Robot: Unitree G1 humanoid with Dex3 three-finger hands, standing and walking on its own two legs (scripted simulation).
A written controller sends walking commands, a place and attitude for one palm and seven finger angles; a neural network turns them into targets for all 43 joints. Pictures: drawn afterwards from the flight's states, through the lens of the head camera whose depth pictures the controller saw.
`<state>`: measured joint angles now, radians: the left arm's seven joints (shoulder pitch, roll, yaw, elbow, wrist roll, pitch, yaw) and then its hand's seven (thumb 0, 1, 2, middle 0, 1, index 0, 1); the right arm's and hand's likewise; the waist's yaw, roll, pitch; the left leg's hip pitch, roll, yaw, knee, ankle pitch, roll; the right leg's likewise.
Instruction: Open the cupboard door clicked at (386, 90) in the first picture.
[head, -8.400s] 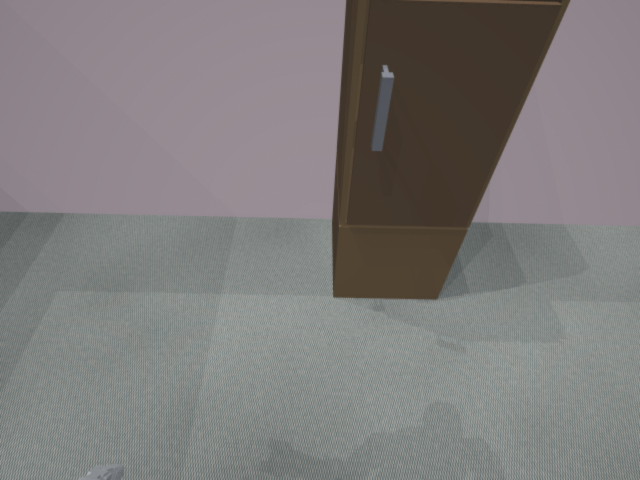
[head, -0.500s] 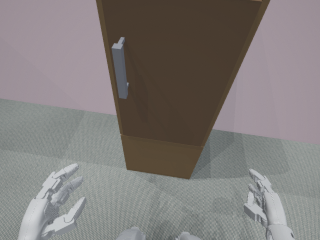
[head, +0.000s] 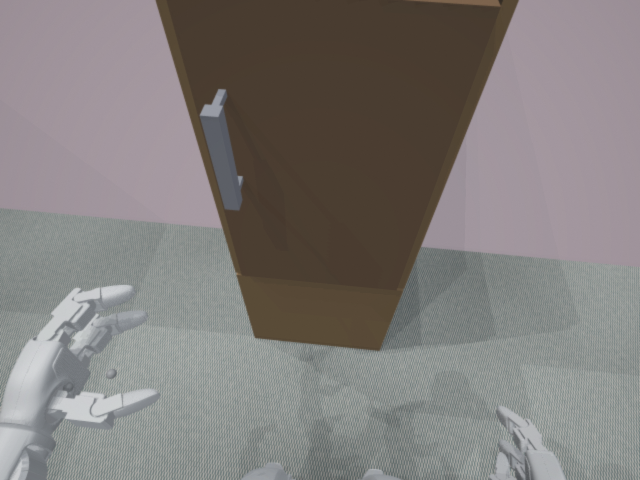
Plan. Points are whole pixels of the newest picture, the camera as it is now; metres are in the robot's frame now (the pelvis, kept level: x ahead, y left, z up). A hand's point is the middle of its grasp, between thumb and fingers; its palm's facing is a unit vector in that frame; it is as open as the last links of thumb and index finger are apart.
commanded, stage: raise the hand with hooked fingers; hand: left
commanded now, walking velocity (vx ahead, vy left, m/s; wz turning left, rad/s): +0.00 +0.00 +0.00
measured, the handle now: (227, 153) +0.53 +0.16 +0.09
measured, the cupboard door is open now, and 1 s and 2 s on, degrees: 0 0 0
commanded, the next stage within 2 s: move the hooked fingers beside the handle in 1.14 s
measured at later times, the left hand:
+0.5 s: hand (43, 317) +0.26 +0.30 +0.10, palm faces -0.01 -1.00 -0.06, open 13.9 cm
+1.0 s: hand (38, 291) +0.29 +0.31 +0.11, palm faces -0.03 -1.00 -0.03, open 14.0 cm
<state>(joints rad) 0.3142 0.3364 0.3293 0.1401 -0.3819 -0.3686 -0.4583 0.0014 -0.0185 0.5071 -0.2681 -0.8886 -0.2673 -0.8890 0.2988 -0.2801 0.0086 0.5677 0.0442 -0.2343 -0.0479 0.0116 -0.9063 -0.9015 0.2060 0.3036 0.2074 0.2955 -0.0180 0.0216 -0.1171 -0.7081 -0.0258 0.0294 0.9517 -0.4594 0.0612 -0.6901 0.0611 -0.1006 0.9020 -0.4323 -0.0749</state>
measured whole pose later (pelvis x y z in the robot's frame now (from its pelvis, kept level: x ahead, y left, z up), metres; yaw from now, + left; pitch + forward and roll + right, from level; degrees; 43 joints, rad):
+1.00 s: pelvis +0.00 +0.03 +0.03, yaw +0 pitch +7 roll -3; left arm -0.06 0.46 0.42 0.41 -0.35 -0.20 -0.54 -0.01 -0.50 0.30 -0.30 -1.20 -0.30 -1.20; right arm 0.30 -0.29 0.04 0.56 0.05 -0.19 -0.06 0.01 -0.91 -0.90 0.21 0.30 0.21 0.30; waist -0.01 0.01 -0.08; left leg -0.51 -0.06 0.04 0.77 -0.38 0.10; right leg -0.48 0.04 -0.08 0.71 -0.34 -0.03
